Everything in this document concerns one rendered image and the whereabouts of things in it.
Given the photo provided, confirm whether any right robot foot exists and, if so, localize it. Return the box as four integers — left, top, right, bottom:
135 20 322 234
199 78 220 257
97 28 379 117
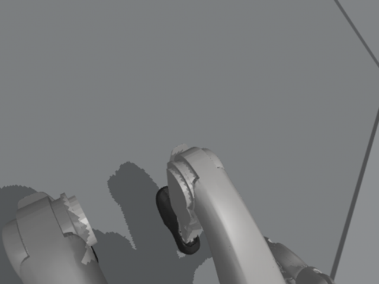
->
156 186 200 255

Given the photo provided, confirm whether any right robot arm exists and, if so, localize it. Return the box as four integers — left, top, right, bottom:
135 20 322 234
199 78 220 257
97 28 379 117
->
296 266 336 284

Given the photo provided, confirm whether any right robot hand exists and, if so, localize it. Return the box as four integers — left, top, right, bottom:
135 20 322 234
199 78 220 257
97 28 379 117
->
264 237 308 284

